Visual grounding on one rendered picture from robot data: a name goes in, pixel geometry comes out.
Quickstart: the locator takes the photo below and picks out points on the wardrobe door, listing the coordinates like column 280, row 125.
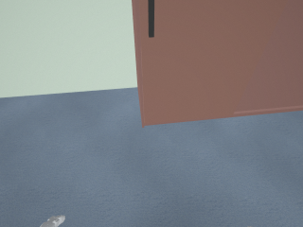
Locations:
column 202, row 55
column 277, row 80

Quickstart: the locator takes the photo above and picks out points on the robot left hand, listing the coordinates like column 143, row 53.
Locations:
column 54, row 221

